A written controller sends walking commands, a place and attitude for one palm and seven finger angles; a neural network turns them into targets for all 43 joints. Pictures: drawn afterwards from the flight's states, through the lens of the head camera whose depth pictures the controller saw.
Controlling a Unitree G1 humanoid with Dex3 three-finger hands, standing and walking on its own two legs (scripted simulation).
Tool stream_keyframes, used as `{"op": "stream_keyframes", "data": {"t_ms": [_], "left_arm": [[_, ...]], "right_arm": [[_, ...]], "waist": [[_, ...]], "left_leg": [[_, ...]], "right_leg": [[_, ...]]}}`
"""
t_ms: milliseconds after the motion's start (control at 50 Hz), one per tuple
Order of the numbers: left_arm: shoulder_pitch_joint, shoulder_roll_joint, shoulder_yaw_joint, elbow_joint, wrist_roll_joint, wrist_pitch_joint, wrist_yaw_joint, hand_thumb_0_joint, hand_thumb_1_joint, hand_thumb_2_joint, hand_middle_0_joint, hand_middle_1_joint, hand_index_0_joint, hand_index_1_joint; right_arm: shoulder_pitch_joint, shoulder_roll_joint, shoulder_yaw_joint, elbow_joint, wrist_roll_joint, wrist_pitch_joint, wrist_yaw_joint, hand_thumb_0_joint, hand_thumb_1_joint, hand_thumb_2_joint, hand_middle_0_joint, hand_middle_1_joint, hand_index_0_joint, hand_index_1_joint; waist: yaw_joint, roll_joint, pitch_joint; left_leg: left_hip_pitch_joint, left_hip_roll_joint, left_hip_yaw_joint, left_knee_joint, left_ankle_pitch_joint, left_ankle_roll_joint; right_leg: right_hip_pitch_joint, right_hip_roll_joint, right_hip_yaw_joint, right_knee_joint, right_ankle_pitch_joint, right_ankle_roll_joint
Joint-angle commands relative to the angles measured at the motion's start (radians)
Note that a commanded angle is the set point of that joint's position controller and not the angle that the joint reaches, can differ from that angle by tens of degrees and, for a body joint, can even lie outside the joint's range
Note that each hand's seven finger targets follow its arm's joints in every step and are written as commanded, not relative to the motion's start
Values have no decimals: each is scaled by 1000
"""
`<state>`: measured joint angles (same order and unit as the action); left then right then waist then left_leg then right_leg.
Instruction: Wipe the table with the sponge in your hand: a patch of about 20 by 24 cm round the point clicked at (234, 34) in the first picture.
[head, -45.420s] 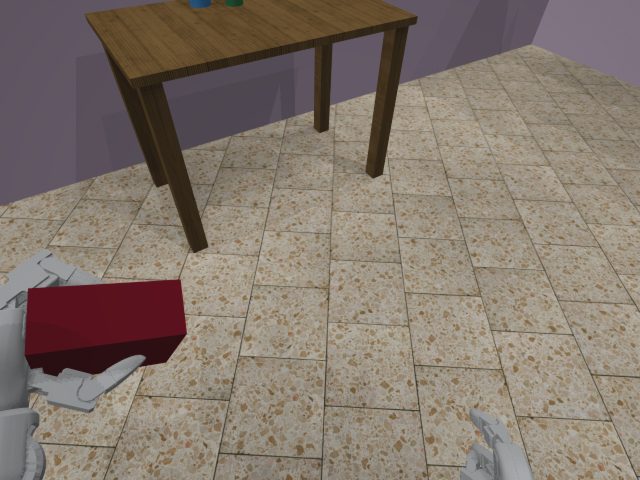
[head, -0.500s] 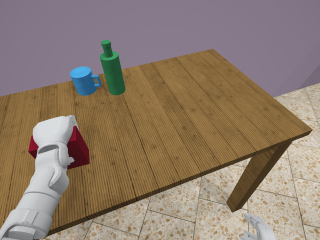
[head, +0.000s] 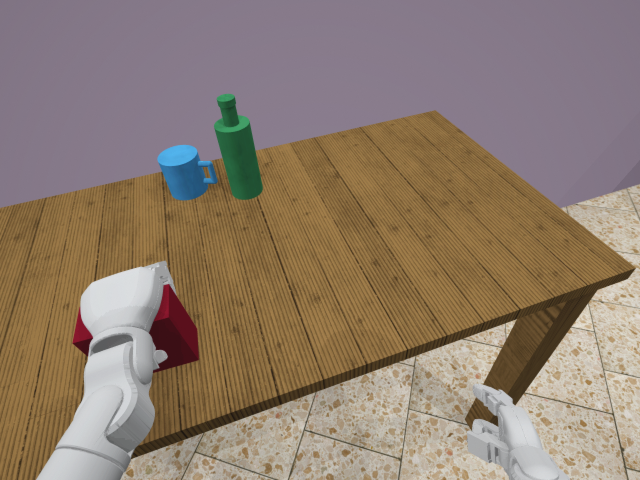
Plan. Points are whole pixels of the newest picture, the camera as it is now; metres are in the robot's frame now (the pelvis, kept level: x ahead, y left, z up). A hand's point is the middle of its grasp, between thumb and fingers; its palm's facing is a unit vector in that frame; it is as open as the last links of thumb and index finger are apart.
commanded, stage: wipe back along the first lane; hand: left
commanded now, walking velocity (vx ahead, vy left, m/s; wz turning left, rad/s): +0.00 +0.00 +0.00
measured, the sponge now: (148, 341) +0.27 +0.28 +0.02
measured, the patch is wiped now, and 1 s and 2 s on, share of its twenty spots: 0.90 0.90 0.90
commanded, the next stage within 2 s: lift the sponge slowly off the table in 0.32 s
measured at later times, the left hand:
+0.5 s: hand (151, 354) +0.23 +0.24 +0.07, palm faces +0.07 -0.10 -0.99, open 9.5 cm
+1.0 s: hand (145, 365) +0.22 +0.24 +0.07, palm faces +0.03 -0.14 -0.99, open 9.5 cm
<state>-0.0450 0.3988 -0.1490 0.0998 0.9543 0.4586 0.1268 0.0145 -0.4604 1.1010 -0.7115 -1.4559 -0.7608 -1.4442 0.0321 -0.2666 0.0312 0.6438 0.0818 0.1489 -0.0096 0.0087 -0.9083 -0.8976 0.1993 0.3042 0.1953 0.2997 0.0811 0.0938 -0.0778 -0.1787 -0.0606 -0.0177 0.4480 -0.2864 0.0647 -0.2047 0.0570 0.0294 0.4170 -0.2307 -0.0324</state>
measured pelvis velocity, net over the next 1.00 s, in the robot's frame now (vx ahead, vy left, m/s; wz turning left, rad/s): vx -0.02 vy -0.03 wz -0.02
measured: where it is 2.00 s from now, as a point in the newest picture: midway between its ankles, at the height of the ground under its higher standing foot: outside the picture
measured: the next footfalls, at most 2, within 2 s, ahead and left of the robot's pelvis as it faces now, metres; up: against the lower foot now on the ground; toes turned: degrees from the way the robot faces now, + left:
none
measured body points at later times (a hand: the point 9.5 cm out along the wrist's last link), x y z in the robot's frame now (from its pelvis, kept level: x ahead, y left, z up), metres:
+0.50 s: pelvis -0.01 -0.01 +0.00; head -0.04 -0.05 +0.45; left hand +0.22 +0.24 +0.12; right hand +0.23 -0.22 -0.08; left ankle -0.03 +0.08 -0.74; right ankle -0.01 -0.11 -0.74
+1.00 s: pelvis -0.02 -0.03 +0.00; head -0.05 -0.06 +0.45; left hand +0.21 +0.24 +0.13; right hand +0.22 -0.24 -0.07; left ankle -0.03 +0.08 -0.74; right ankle -0.01 -0.11 -0.74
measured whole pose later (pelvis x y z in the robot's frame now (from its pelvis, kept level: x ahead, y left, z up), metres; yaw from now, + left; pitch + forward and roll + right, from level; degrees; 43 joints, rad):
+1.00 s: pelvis -0.02 -0.03 +0.00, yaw -1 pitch -4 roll +0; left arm 0.11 0.42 -0.14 -0.08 0.91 0.47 0.05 -0.01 -0.48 1.10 -0.75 -1.41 -0.80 -1.39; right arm 0.01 -0.27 0.03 0.67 0.06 0.12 -0.04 0.01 -0.91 -0.90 0.20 0.30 0.20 0.30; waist 0.10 0.10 -0.02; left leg -0.10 -0.03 -0.01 0.42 -0.26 0.03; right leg -0.14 0.08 0.04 0.41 -0.20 -0.07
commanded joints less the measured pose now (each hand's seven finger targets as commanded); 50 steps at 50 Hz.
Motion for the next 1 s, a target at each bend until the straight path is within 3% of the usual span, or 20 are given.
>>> {"op": "stream_keyframes", "data": {"t_ms": [0,60,80,160,220,260,280,340,380,420,460,520,560,640,660,780,820,860,920,980], "left_arm": [[-70,60,22,-117,-34,31,-32,0,100,1300,-1200,-1600,-1200,-1600],[-16,82,44,-152,-36,30,-37,0,100,1300,-1200,-1600,-1200,-1600],[-3,56,25,-182,-45,29,-38,0,100,1300,-1200,-1600,-1200,-1600],[5,80,44,-187,-42,35,-41,0,100,1300,-1200,-1600,-1200,-1600],[47,41,14,-195,-40,35,-40,0,100,1300,-1200,-1600,-1200,-1600],[97,62,33,-237,-42,30,-38,0,100,1300,-1200,-1600,-1200,-1600],[90,28,-2,-260,-44,33,-39,0,100,1300,-1200,-1600,-1200,-1600],[103,20,-13,-249,-37,35,-38,0,100,1300,-1200,-1600,-1200,-1600],[130,31,3,-295,-44,35,-32,0,100,1300,-1200,-1600,-1200,-1600],[111,66,39,-272,-45,34,-22,0,100,1300,-1200,-1600,-1200,-1600],[74,98,63,-304,-36,38,-18,0,100,1300,-1200,-1600,-1200,-1600],[33,90,48,-272,-30,55,-18,0,100,1300,-1200,-1600,-1200,-1600],[5,145,86,-316,-19,56,-21,0,100,1300,-1200,-1600,-1200,-1600],[-39,128,57,-301,-13,54,-38,0,100,1300,-1200,-1600,-1200,-1600],[-46,180,104,-322,-14,50,-39,0,100,1300,-1200,-1600,-1200,-1600],[-74,173,98,-381,-13,20,-47,0,100,1300,-1200,-1600,-1200,-1600],[-47,183,114,-363,-16,11,-46,0,100,1300,-1200,-1600,-1200,-1600],[-65,238,160,-400,-12,4,-43,0,100,1300,-1200,-1600,-1200,-1600],[-91,221,142,-377,-7,7,-40,0,100,1300,-1200,-1600,-1200,-1600],[-158,270,171,-403,-3,0,-39,0,100,1300,-1200,-1600,-1200,-1600]], "right_arm": [[-202,-111,-36,-169,-3,-57,-3,0,-900,-900,200,300,200,300],[-212,-115,-32,-170,-6,-59,2,0,-900,-900,200,300,200,300],[-217,-106,-31,-181,-5,-60,4,0,-900,-900,200,300,200,300],[-229,-111,-28,-174,-7,-60,0,0,-900,-900,200,300,200,300],[-230,-103,-28,-176,-6,-66,3,0,-900,-900,200,300,200,300],[-239,-105,-30,-181,-7,-70,11,0,-900,-900,200,300,200,300],[-243,-99,-30,-188,-6,-69,12,0,-900,-900,200,300,200,300],[-242,-100,-30,-180,-6,-71,14,0,-900,-900,200,300,200,300],[-249,-98,-34,-189,-6,-72,17,0,-900,-900,200,300,200,300],[-248,-102,-32,-173,-8,-71,9,0,-900,-900,200,300,200,300],[-259,-105,-32,-171,-11,-69,6,0,-900,-900,200,300,200,300],[-260,-101,-28,-164,-9,-71,-3,0,-900,-900,200,300,200,300],[-274,-105,-30,-165,-14,-72,-8,0,-900,-900,200,300,200,300],[-265,-99,-24,-162,-14,-77,-16,0,-900,-900,200,300,200,300],[-273,-103,-26,-164,-15,-79,-18,0,-900,-900,200,300,200,300],[-269,-96,-28,-175,-22,-90,-23,0,-900,-900,200,300,200,300],[-264,-98,-27,-166,-24,-92,-25,0,-900,-900,200,300,200,300],[-271,-103,-27,-166,-28,-92,-25,0,-900,-900,200,300,200,300],[-269,-97,-28,-160,-26,-93,-32,0,-900,-900,200,300,200,300],[-276,-99,-27,-158,-27,-100,-40,0,-900,-900,200,300,200,300]], "waist": [[6,-116,-127],[15,-102,-134],[17,-110,-153],[15,-123,-101],[18,-118,-103],[27,-101,-111],[25,-104,-117],[21,-124,-79],[30,-125,-111],[26,-150,-92],[27,-133,-89],[22,-124,-58],[31,-98,-85],[22,-82,-82],[28,-69,-98],[31,-53,-138],[30,-70,-116],[35,-59,-116],[28,-66,-81],[27,-46,-106]], "left_leg": [[15,44,-50,-45,362,-31],[16,43,-52,-50,360,-32],[17,41,-49,-45,364,-27],[2,41,-51,-61,311,-26],[7,39,-46,-55,324,-25],[10,42,-54,-60,327,-27],[10,39,-47,-54,321,-21],[3,41,-52,-62,301,-24],[6,37,-43,-56,296,-16],[-6,34,-42,-59,275,-19],[0,34,-46,-68,256,-18],[-5,29,-40,-71,237,-14],[10,27,-46,-75,234,-11],[14,23,-42,-79,227,-9],[18,23,-46,-81,214,-8],[35,18,-42,-73,246,-4],[34,18,-42,-73,262,-7],[42,18,-47,-76,255,-8],[41,18,-43,-80,244,-7],[51,14,-42,-80,234,-5]], "right_leg": [[109,-10,14,-13,310,-55],[127,-6,35,-11,325,-59],[147,-13,25,-7,341,-54],[121,-6,44,-23,287,-55],[125,-8,31,-18,295,-53],[134,-3,44,-13,293,-58],[140,-9,36,-13,293,-53],[114,-4,37,-19,262,-53],[143,-7,48,-17,278,-51],[140,-6,61,-22,274,-50],[134,-1,83,-30,246,-54],[121,-7,74,-41,205,-51],[134,-3,94,-44,189,-56],[136,-8,79,-51,170,-54],[145,-3,102,-56,148,-58],[175,-10,94,-50,193,-56],[172,-11,94,-53,223,-57],[173,-5,118,-61,210,-61],[153,-11,104,-74,183,-58],[167,-13,114,-81,163,-58]]}}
